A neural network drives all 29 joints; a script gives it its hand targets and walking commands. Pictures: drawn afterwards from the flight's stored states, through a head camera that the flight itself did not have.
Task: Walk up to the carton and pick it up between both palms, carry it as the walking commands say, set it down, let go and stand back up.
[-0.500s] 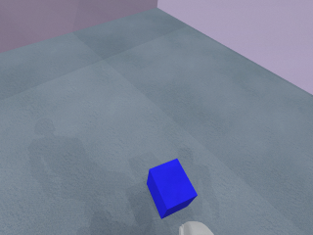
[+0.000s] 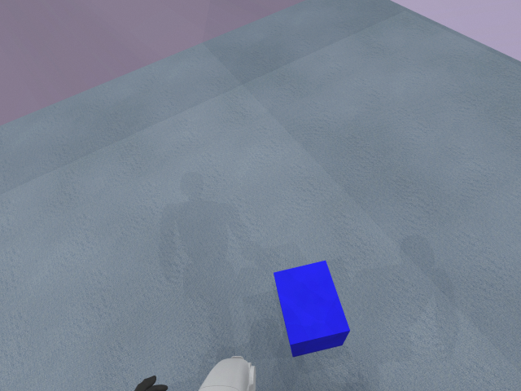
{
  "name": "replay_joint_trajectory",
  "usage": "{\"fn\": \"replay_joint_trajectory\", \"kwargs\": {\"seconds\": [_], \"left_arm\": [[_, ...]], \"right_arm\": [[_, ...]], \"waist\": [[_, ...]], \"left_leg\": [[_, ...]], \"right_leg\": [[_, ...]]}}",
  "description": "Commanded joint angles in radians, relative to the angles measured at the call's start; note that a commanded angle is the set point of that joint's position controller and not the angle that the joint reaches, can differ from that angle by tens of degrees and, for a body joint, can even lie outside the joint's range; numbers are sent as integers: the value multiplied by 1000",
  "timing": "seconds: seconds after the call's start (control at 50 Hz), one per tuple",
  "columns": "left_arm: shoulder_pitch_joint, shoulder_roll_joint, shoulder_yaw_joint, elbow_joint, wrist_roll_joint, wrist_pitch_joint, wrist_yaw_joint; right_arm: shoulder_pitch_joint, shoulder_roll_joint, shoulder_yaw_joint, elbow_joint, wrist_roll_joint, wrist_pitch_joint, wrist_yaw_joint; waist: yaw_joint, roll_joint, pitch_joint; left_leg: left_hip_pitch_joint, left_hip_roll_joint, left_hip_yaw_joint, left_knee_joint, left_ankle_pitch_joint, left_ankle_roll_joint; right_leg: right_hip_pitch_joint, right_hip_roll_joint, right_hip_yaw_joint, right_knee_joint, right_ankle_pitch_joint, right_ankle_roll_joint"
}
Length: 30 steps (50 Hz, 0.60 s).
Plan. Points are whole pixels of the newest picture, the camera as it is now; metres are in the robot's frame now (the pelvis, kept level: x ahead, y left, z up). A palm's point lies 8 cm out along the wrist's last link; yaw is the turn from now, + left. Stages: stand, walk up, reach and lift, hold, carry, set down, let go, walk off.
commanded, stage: walk up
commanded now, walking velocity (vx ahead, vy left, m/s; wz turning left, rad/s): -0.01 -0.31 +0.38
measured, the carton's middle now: (308, 310) +0.41 -0.06 -0.66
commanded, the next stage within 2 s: stand in 1.30 s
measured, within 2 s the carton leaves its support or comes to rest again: neither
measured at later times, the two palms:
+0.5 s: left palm out of the picture +0.00 +0.13 -0.15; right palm out of the picture +0.10 -0.36 -0.12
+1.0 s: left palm out of the picture -0.01 +0.10 -0.15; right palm out of the picture +0.08 -0.38 -0.12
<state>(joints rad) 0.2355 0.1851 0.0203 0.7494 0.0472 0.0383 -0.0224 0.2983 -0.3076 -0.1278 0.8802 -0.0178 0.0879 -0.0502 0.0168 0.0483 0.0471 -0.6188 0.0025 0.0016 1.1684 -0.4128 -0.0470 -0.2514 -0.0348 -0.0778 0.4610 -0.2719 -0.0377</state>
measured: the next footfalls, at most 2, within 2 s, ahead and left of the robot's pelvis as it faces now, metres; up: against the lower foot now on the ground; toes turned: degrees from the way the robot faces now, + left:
left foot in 0.28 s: +0.00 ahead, +0.00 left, +0.00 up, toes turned +12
right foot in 0.58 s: +0.08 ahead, -0.31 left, +0.00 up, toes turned +0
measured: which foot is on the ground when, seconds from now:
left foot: up 0.00-0.26, down 0.28-0.60, up 0.62-0.90, down 0.92-1.00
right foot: down 0.00-0.30, up 0.32-0.56, down 0.58-0.92, up 0.94-1.00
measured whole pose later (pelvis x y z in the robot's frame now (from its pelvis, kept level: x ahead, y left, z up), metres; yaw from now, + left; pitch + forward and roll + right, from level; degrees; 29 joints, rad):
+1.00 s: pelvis -0.01 -0.14 -0.01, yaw +10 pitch +0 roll -1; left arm 0.28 0.20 0.04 0.91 0.02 0.06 0.01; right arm 0.25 -0.21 -0.02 0.98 -0.01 0.02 0.00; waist -0.01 -0.04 0.02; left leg -0.19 0.02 0.06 0.50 -0.32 0.03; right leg -0.31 -0.09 -0.06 0.64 -0.41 0.03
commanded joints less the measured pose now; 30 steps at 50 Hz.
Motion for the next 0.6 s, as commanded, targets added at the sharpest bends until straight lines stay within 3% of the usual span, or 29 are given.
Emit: {"fn": "replay_joint_trajectory", "kwargs": {"seconds": [0.0, 0.02, 0.04, 0.06, 0.1, 0.16, 0.2, 0.22, 0.24, 0.26, 0.28, 0.3, 0.32, 0.34, 0.38, 0.4, 0.42, 0.44, 0.46, 0.48, 0.5, 0.52, 0.54, 0.56, 0.58], "left_arm": [[49, 114, 27, -2, -8, -32, 32], [117, 118, 24, 30, -13, -33, 39], [113, 118, 29, 31, -10, -26, 40], [101, 125, 33, 38, -11, -14, 38], [150, 124, 41, 61, -15, -2, 45], [116, 149, 49, 80, -19, 3, 55], [85, 164, 64, 91, -28, -1, 57], [93, 166, 66, 107, -34, 2, 59], [100, 146, 65, 103, -39, -5, 59], [105, 112, 57, 80, -34, -7, 51], [114, 79, 58, 75, -17, 7, 47], [110, 84, 74, 92, -17, 30, 41], [118, 104, 74, 110, -12, 41, 39], [116, 113, 75, 114, -7, 50, 37], [83, 123, 68, 118, -12, 56, 26], [76, 94, 55, 107, -17, 52, 15], [89, 106, 57, 119, -30, 42, 17], [125, 52, 34, 114, -35, 23, 17], [49, 49, 21, 113, -32, 10, 17], [52, 50, 14, 110, -32, 2, 26], [72, 52, 13, 131, -34, -12, 33], [102, 81, 17, 160, -34, -22, 38], [119, 103, 18, 165, -33, -37, 46], [148, 183, 40, 154, -29, -47, 48], [141, 220, 50, 140, -19, -50, 55]], "right_arm": [[77, -43, -9, -32, 2, -25, 15], [18, -34, -1, -37, 11, -22, 7], [1, -30, 0, -46, 16, -20, 0], [-26, -22, 8, -61, 21, -18, -3], [-56, -13, 12, -70, 33, -17, -9], [-16, -18, 19, -58, 37, -16, -13], [17, -23, 18, -34, 31, -25, -19], [36, -19, 20, -22, 32, -29, -24], [81, -34, 12, -25, 25, -38, -29], [129, -121, 0, -23, 16, -43, -35], [135, -173, -9, -11, 6, -35, -41], [104, -152, 0, -12, 12, -34, -40], [-20, -78, 33, -40, 12, -40, -34], [-158, -52, 51, -74, 6, -36, -31], [-238, -48, 49, -94, 6, -49, -16], [-188, -42, 43, -69, 0, -63, -10], [-165, -49, 42, -57, 4, -72, -4], [-179, 5, 59, -37, 9, -75, 7], [-133, 10, 54, -14, 8, -68, 10], [-83, -7, 47, 11, 9, -70, 15], [-59, -21, 48, 19, 8, -70, 23], [-71, -36, 45, 26, 7, -71, 26], [-34, -12, 51, 26, 7, -68, 26], [-22, 18, 65, 3, 7, -68, 27], [-20, 25, 64, 3, 14, -68, 31]], "waist": [[4, -199, -50], [23, -204, -28], [30, -231, -22], [27, -235, -28], [33, -211, -41], [-3, -221, -105], [-31, -174, -149], [-54, -134, -174], [-103, -51, -199], [-127, 184, -214], [-104, 319, -185], [-53, 138, -152], [-25, 19, -62], [7, 22, 41], [25, 30, 98], [17, 106, 82], [13, 85, 61], [13, 180, 14], [-19, 204, 33], [-19, 194, 22], [-2, 158, 5], [12, 112, 16], [12, 1, -36], [11, -231, -56], [17, -315, -53]], "left_leg": [[31, 5, 39, -23, 26, -2], [7, -8, 74, -50, 4, -4], [13, -30, 80, -102, -22, -3], [42, -43, 89, -162, -38, -5], [106, -40, 106, -265, -50, 0], [264, -34, 102, -369, -9, 25], [345, -21, 107, -466, 52, 45], [441, -2, 89, -595, 96, 71], [602, 75, 20, -702, 236, 112], [806, 331, -244, -718, 862, 196], [799, 572, -470, -680, 1241, 334], [666, 574, -371, -678, 1194, 355], [503, 493, -252, -752, 839, 336], [285, 397, -169, -826, 451, 292], [188, 274, -67, -869, 310, 220], [227, 264, -35, -863, 378, 199], [269, 247, 8, -834, 456, 193], [304, 151, 81, -851, 234, 167], [349, 103, 66, -852, 188, 151], [381, 89, 82, -802, 245, 151], [366, 99, 42, -774, 274, 146], [394, 107, 68, -715, 323, 125], [382, 81, 75, -663, 275, 104], [323, 31, 90, -561, 108, 63], [234, 3, 63, -466, -80, 36]], "right_leg": [[165, -150, 18, -76, 655, -78], [216, -167, 23, -47, 914, -59], [252, -177, 20, -22, 1049, -100], [264, -186, 39, -8, 1131, -106], [271, -193, 36, 13, 1171, -95], [240, -201, 53, 32, 1163, -88], [249, -188, 39, 82, 1151, -86], [247, -179, 45, 140, 1099, -53], [108, -148, 43, 249, 999, -4], [-190, -41, 22, 485, 298, 48], [-386, 39, 81, 762, -357, 84], [-371, -19, 175, 881, -397, 83], [-329, -34, 185, 869, -295, 68], [-254, -37, 161, 868, -213, 74], [-185, -5, 71, 770, -126, 87], [-188, -4, 56, 653, -83, 85], [-141, 12, 29, 579, -91, 80], [-59, -3, 9, 375, -29, 65], [-26, 16, -26, 224, -22, 72], [4, 39, -78, 119, 62, 71], [71, 44, -80, 38, 93, 69], [89, 43, -96, -42, 135, 66], [158, -36, -42, -55, 210, 48], [180, -195, 143, -80, 420, 22], [173, -353, 298, -142, 429, -34]]}}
